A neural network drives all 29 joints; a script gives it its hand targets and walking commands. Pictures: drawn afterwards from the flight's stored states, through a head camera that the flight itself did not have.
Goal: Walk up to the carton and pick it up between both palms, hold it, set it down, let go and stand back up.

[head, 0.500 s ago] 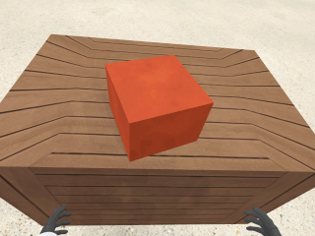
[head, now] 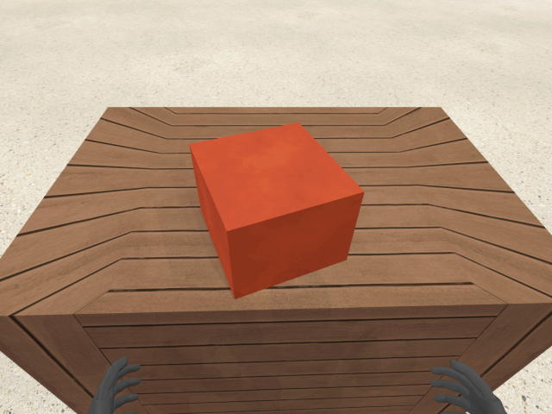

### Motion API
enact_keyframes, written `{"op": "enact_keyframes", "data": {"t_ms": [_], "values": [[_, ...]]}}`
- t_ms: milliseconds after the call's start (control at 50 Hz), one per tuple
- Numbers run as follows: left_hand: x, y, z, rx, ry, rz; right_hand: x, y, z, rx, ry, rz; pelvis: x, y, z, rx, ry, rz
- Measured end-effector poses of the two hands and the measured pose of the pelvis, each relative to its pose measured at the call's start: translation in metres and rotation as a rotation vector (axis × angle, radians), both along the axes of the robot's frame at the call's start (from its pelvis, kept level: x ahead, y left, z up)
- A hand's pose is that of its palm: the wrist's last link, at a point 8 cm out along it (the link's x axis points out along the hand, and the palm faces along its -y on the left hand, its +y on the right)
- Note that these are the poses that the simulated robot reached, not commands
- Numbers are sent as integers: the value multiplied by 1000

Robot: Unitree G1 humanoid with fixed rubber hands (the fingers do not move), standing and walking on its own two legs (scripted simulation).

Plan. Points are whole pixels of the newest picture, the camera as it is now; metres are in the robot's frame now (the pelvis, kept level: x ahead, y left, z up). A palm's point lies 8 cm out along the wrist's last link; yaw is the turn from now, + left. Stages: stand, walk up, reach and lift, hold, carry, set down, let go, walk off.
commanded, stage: reach and lift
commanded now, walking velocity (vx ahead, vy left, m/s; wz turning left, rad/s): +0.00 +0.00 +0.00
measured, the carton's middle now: (269, 203) +0.52 +0.02 +0.02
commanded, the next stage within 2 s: none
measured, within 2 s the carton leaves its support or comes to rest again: neither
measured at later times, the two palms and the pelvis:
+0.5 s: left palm (140, 394) +0.17 +0.18 +0.00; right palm (512, 376) +0.19 -0.32 +0.00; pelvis +0.02 -0.01 +0.00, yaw -1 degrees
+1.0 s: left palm (151, 352) +0.20 +0.16 +0.05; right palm (504, 347) +0.22 -0.31 +0.02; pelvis +0.03 -0.01 +0.00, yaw -2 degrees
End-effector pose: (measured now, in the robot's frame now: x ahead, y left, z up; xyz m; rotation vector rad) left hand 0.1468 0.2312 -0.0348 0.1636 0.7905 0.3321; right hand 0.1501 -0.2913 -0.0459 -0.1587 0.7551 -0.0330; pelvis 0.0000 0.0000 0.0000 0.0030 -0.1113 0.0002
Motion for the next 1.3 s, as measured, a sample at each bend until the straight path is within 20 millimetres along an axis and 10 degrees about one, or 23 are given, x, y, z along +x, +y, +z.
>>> {"op": "enact_keyframes", "data": {"t_ms": [540,1300], "values": [[24,-52,35,-77,-276,50,45,-28,50,46,-197,101,20,-12,-1,-5,108,-19],[85,-56,86,-70,-504,91,102,-19,84,89,-376,178,30,-12,0,-1,154,-49]]}}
